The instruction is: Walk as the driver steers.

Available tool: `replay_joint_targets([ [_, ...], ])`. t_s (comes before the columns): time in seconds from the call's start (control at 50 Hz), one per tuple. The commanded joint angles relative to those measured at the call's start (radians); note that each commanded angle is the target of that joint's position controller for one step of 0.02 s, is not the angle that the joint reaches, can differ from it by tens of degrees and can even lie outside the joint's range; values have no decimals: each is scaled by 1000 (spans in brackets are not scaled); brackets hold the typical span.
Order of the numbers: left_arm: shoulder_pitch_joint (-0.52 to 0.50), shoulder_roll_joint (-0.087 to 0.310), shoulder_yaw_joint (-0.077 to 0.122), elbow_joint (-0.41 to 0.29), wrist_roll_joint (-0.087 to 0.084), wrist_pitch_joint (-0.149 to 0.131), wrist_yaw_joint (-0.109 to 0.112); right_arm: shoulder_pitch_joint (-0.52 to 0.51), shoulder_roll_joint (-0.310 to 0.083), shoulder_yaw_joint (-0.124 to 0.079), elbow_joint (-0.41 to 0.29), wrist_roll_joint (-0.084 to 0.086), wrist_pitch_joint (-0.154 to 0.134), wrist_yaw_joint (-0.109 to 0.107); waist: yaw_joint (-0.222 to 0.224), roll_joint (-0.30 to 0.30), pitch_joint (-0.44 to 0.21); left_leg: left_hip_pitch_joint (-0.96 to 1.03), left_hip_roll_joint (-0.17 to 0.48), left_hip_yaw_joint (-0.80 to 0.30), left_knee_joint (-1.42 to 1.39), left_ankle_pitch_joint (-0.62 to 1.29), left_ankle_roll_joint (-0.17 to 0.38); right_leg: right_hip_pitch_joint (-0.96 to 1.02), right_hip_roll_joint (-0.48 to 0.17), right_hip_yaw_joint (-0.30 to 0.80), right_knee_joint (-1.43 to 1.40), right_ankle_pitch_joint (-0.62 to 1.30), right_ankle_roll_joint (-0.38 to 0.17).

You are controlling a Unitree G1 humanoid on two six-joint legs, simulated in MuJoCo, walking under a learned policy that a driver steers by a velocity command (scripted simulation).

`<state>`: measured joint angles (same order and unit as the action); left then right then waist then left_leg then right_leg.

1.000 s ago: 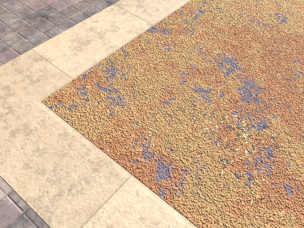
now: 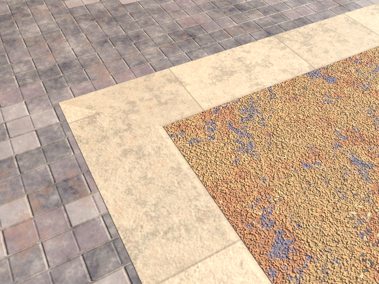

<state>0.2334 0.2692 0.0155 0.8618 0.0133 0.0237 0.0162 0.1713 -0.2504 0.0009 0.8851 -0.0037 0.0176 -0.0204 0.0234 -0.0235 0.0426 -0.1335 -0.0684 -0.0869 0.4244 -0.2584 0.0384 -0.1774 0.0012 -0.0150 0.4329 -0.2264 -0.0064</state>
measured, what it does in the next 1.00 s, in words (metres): steps on the spot, turning left: left foot, then right foot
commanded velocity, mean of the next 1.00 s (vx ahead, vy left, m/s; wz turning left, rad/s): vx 0.03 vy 0.00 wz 0.52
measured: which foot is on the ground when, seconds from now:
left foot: down 0.00-0.16, up 0.18-0.44, down 0.46-0.96, up 0.98-1.00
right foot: down 0.00-0.46, up 0.48-0.94, down 0.96-1.00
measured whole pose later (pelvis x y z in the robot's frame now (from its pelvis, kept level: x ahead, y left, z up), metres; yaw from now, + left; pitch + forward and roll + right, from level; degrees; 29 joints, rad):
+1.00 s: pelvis +0.00 +0.01 -0.01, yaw +33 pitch +0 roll +0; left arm 0.18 0.29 0.03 0.73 0.02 0.01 0.04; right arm 0.27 -0.31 -0.08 0.81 -0.02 0.05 0.01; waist -0.01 0.02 0.03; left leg -0.31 -0.17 -0.23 0.65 -0.41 0.06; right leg -0.22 0.04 0.03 0.50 -0.29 -0.03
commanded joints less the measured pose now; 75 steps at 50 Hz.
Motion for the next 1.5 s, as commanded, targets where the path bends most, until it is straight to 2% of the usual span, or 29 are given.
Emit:
replay_joint_targets([
  [0.02, 1, 121, 36, -46, 0, -7, 16, 4, -197, -55, -37, 2, -2, 0, -14, 132, -12, -64, 199, -245, -74, 299, 97, -32, -17, 8, 71, 8, -1],
  [0.1, 28, 114, 40, -63, 4, -5, 22, -18, -214, -76, -58, -5, 12, 7, 4, 149, -11, -140, 213, -332, -42, 304, 138, -55, -8, 14, 131, -76, -22],
  [0.14, 44, 144, 50, -72, 6, -12, 25, -43, -197, -79, -80, -1, 18, 10, 18, 70, -22, -230, 147, -293, 27, 258, 95, 13, -58, 70, 63, -65, -46],
  [0.18, 113, 235, 76, -67, 15, -10, 24, -60, -153, -73, -104, 5, 19, 11, 51, -145, -56, -365, -33, -66, 308, 10, 8, 139, -294, 296, -126, 127, -165],
  [0.2, 87, 224, 70, -75, 14, -8, 27, -32, -151, -78, -101, -16, 23, 10, 35, -210, -70, -392, -52, 35, 541, -338, -3, 125, -435, 376, -158, 328, -267],
  [0.22, 64, 188, 60, -90, 9, -6, 27, -15, -165, -85, -91, -28, 26, 13, 9, -96, -62, -382, 4, 25, 675, -350, -8, 77, -443, 324, -157, 397, -297],
  [0.24, 12, 165, 53, -103, 11, -5, 28, 4, -155, -87, -82, -20, 32, 21, -23, -39, -52, -350, 34, 18, 695, -298, -14, 35, -394, 239, -148, 354, -271],
  [0.3, -65, 167, 52, -121, 26, -1, 27, 7, -124, -75, -90, -6, 48, 54, -28, -132, -17, -298, 49, 90, 533, -214, -45, 15, -263, 41, -125, 269, -180],
  [0.38, -12, 214, 70, -99, 17, 3, 8, -32, -124, -68, -137, 2, 47, 68, 13, -164, -61, -191, 48, 139, 309, -197, -35, 65, -302, -2, -55, 361, -171],
  [0.44, -22, 215, 77, -93, 4, 9, -4, 25, -128, -74, -132, -8, 34, 55, -29, -114, -78, -40, 20, 166, 61, -11, -5, -7, -295, -66, 83, 254, -97],
  [0.46, 15, 191, 75, -84, 8, 10, -9, 50, -169, -86, -128, -22, 21, 43, -42, 23, -71, 37, 71, 30, -78, 61, 11, -101, -246, -123, 238, 94, -38],
  [0.48, 18, 94, 50, -145, 17, 18, -16, 52, -320, -115, -161, -23, 9, 33, -18, 333, -60, 116, 386, -428, -166, 310, 111, -379, -84, -186, 503, -391, 46],
  [0.5, -86, 126, 51, -172, 10, 38, 6, 156, -350, -133, -133, -14, 6, 40, -104, 235, -76, 29, 443, -465, -138, 456, 245, -377, -23, -6, 618, -448, 38],
  [0.54, -85, 136, 56, -155, -10, 41, 11, 70, -240, -106, -134, -6, 10, 30, -42, 131, 7, -7, 327, -299, -130, 370, 223, -398, -59, 47, 656, -284, 23],
  [0.6, -46, 150, 65, -127, 18, 26, 0, 7, -180, -89, -156, 0, 13, 16, -17, 147, -53, 45, 228, -214, -105, 479, 182, -361, -42, 42, 648, -165, 27],
  [0.82, -122, 117, 53, -181, 0, 26, 10, 90, -232, -111, -141, -17, 18, 21, -62, 131, -63, 32, 223, -372, -81, 340, 207, -309, 14, 64, 401, -181, 34],
  [0.9, -112, 118, 46, -193, 4, 5, 4, 72, -232, -118, -140, -27, 24, 35, -52, 149, -56, -79, 176, -480, -138, -204, 206, -167, 50, 62, 253, -230, 5],
  [0.94, -5, 98, 41, -165, -4, -11, 14, -2, -222, -117, -155, -22, 25, 36, 34, 127, -23, -253, 113, -470, -105, -329, 152, 72, 64, 53, 20, -150, -20],
  [0.96, 68, 125, 48, -144, -1, -23, 28, -18, -189, -110, -165, -13, 19, 29, 75, 54, -16, -400, 44, -401, -11, -409, 91, 234, 5, 105, -110, -149, -37],
  [0.98, 132, 212, 62, -142, 7, -33, 41, 35, -91, -88, -171, -9, 9, 23, 66, -161, -70, -490, -73, -192, 330, -438, 28, 338, -266, 383, -239, -429, -63],
  [1.0, 82, 312, 86, -150, 27, -35, 38, -16, -135, -93, -196, -26, -1, 19, 54, -180, 17, -631, -132, -110, 468, -292, 10, 198, -398, 679, -356, -616, -138],
  [1.02, 31, 254, 77, -148, 27, -39, 34, -31, -195, -105, -196, -44, -6, 25, -2, -74, 87, -616, -23, -129, 551, -185, 11, 111, -382, 610, -335, -603, -155],
  [1.1, -3, 136, 49, -154, 8, -69, 14, 54, -166, -102, -131, -40, -5, 81, -29, -101, 62, -578, 25, -42, 697, -3, -26, 120, -224, 261, -330, -262, -121],
  [1.36, 243, 117, 46, 5, 9, -109, -10, -264, -51, -36, -241, -44, -24, 114, 63, -92, 96, -529, 62, 167, 257, 80, 11, 239, -243, -58, -269, 458, -138],
  [1.4, 254, 134, 44, 35, 5, -102, -7, -218, -60, -35, -227, -48, -28, 101, 25, -111, 62, -379, 15, 212, 181, 31, 62, 249, -256, -88, -184, 766, -135],
  [1.44, 249, 160, 42, 56, 1, -93, -4, 2, -104, -54, -155, -47, -44, 79, -88, -111, -77, -97, -45, 215, 101, 34, 121, 232, -256, -121, 90, 1028, -119],
  [1.46, 230, 155, 37, 50, -7, -91, -4, 161, -140, -71, -99, -56, -54, 65, -165, -88, -168, 151, -8, 161, 50, 82, 145, 98, -235, -148, 295, 881, -100],
  [1.48, 247, 63, 11, -4, -30, -96, -20, 289, -237, -97, -81, -76, -55, 45, -187, 90, -322, 490, 289, -215, 14, -137, 233, -236, -148, -158, 644, 359, -60],
  [1.5, 264, 77, 24, -17, -28, -96, -23, 300, -275, -108, -74, -38, -48, 40, -148, 181, -424, 546, 494, -637, -99, -10, 304, -404, 3, -59, 908, -279, -44],
])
